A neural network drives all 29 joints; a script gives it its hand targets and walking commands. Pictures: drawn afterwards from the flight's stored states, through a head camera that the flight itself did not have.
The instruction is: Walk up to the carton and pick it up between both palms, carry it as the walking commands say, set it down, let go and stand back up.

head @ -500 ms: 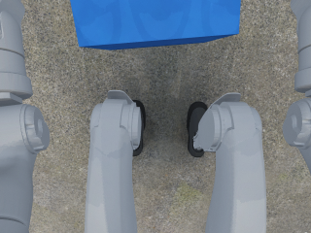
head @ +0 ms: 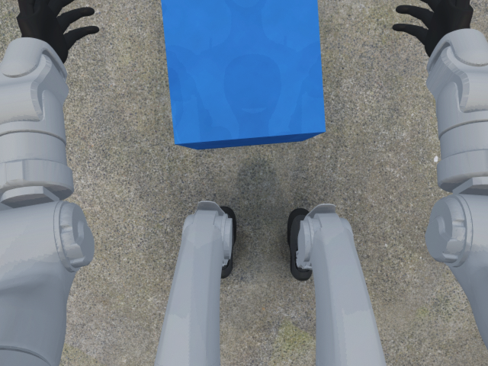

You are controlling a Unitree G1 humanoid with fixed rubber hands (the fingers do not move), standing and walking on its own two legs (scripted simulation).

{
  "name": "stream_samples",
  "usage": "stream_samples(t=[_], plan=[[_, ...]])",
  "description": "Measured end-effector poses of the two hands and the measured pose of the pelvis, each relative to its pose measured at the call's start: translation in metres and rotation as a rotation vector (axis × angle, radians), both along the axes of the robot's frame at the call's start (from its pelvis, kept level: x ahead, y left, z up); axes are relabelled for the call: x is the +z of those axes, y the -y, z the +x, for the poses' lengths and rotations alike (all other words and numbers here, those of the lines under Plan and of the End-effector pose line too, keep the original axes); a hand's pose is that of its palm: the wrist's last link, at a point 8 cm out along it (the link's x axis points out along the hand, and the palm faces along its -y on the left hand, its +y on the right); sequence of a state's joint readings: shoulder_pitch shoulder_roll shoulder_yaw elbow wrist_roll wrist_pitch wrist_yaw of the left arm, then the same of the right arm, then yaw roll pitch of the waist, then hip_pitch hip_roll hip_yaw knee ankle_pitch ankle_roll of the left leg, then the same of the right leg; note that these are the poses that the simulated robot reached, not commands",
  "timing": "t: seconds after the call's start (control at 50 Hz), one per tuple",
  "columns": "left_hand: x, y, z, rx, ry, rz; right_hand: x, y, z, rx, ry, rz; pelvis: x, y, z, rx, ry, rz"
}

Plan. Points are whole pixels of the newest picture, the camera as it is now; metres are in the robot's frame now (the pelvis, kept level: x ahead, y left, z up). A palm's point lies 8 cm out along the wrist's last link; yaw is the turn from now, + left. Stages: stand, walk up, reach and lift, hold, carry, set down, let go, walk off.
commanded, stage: set down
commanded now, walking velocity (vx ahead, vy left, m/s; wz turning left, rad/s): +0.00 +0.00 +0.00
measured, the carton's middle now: (244, 80) +0.56 +0.05 -0.41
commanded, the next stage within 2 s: let go in 0.44 s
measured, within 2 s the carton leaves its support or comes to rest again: neither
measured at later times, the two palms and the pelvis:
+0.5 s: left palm out of the picture +0.50 +0.30 +0.04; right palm out of the picture +0.54 -0.20 +0.03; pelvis +0.04 +0.00 +0.12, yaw +1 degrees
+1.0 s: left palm out of the picture +0.35 +0.26 +0.12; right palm out of the picture +0.37 -0.22 +0.12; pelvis +0.08 +0.00 +0.20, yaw +2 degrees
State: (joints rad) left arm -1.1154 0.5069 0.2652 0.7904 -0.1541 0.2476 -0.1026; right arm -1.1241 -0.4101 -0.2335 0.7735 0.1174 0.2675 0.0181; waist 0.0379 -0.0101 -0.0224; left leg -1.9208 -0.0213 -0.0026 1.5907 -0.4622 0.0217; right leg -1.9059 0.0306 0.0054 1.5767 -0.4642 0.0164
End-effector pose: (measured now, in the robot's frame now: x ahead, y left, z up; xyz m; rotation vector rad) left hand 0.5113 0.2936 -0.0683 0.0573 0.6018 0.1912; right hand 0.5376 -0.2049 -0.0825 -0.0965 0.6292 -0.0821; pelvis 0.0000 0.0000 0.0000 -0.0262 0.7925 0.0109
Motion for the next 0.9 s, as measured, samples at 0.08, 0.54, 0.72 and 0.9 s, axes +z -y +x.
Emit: stream_samples(t=[0.08,0.54,0.72,0.9], plan=[[0.026,-0.007,-0.002,0.012,-0.016,0.005,0.025,-0.002,0.003,0.004,-0.003,0.008,0.022,0.0,0.004,0.003,-0.001,0.002],[0.112,-0.005,-0.007,0.009,-0.041,0.003,0.114,-0.011,-0.001,0.021,-0.042,0.023,0.126,-0.002,0.04,0.018,0.033,-0.001],[0.116,0.006,-0.053,-0.058,-0.122,0.076,0.119,0.003,-0.056,0.052,-0.108,-0.087,0.147,-0.002,0.052,0.02,0.074,0.001],[0.17,0.018,-0.128,-0.097,-0.149,0.09,0.176,0.016,-0.126,0.058,-0.118,-0.09,0.182,-0.001,0.067,0.016,0.261,0.017]])
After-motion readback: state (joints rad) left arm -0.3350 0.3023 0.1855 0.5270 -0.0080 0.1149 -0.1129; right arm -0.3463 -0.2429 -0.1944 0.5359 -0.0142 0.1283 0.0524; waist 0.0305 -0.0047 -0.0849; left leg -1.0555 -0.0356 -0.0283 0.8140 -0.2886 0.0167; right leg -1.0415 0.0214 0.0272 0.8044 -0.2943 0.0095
